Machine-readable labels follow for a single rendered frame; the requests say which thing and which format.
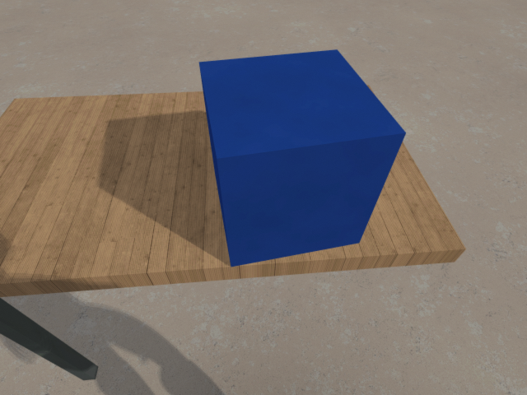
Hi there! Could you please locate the carton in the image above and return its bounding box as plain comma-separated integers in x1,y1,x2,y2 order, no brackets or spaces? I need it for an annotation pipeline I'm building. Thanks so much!
199,49,406,267

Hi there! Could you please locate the table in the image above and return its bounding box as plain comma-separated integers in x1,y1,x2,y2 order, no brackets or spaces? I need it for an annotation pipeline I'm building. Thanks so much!
0,85,466,380

